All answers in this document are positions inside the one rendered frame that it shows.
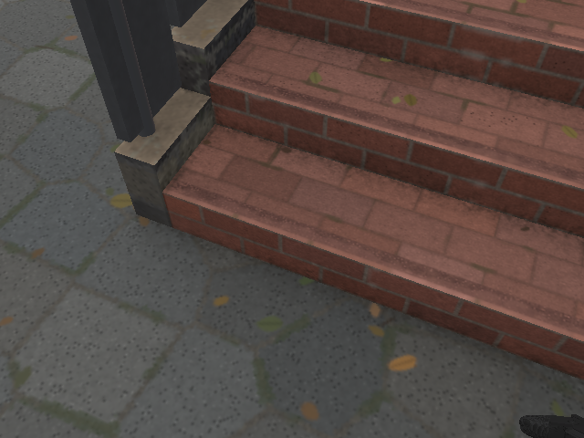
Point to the robot right hand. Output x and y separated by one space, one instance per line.
552 426

